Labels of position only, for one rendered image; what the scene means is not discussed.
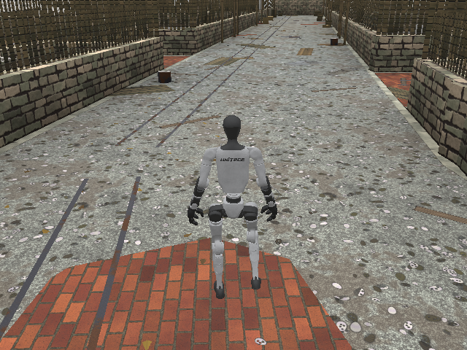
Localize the right robot hand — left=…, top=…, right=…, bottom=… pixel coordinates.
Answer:
left=261, top=204, right=278, bottom=222

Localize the left robot foot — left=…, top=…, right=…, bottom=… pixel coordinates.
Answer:
left=214, top=281, right=225, bottom=299

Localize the humanoid robot torso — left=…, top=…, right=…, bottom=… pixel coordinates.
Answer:
left=216, top=144, right=250, bottom=219

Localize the left robot forearm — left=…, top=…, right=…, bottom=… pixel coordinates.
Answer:
left=189, top=176, right=205, bottom=209

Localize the robot right upper arm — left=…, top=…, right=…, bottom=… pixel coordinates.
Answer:
left=247, top=147, right=268, bottom=187

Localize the right robot forearm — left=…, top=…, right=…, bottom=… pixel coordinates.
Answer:
left=260, top=176, right=276, bottom=207

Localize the robot left upper arm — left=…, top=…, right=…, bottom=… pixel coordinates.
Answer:
left=198, top=147, right=217, bottom=188

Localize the left robot hand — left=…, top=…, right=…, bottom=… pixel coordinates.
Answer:
left=188, top=207, right=204, bottom=225

